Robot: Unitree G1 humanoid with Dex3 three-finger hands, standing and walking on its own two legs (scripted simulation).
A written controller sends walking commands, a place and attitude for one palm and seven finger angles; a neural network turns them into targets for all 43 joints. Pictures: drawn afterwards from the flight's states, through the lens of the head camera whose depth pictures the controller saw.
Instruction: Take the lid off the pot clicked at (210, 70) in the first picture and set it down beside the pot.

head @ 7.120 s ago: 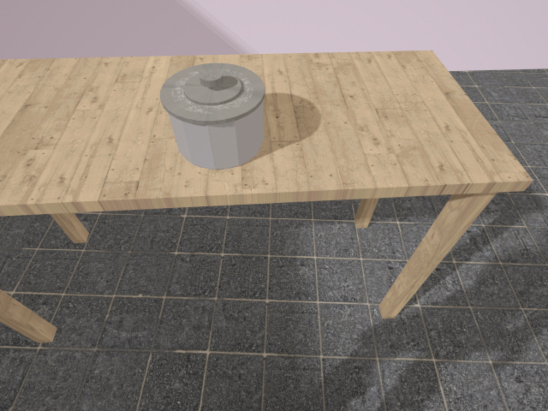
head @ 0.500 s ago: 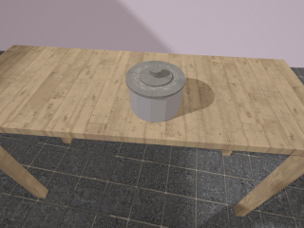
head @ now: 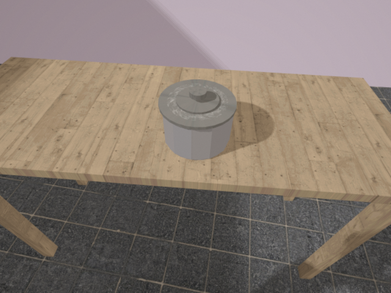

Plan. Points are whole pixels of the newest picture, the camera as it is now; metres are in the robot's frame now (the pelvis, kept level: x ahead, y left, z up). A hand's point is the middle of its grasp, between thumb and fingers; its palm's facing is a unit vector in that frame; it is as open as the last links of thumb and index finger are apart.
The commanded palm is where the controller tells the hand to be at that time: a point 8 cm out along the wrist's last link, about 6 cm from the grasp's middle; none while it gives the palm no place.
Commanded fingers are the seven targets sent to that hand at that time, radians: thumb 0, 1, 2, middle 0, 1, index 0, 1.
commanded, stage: shuffle to correct the standing spot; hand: left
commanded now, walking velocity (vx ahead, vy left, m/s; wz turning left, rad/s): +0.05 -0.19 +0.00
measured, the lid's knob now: (197, 92) +0.51 +0.03 +0.15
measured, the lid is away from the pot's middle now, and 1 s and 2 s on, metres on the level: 0.00 0.00 0.00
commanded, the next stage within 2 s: come to a stop and stand still in 0.42 s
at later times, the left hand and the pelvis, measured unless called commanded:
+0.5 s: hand out of the picture +0.08 +0.11 -0.19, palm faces -0.01 -0.98 -0.19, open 7.4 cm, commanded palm none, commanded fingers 0.00 0.90 0.90 -0.20 -0.30 -0.20 -0.30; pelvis +0.06 -0.07 -0.01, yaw -3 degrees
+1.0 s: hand out of the picture +0.06 +0.12 -0.20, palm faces +0.04 -0.98 -0.19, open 7.3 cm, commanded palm none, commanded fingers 0.00 0.90 0.90 -0.20 -0.30 -0.20 -0.30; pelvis +0.04 -0.06 -0.01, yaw -1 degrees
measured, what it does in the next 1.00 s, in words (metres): steps on the spot: right foot, then left foot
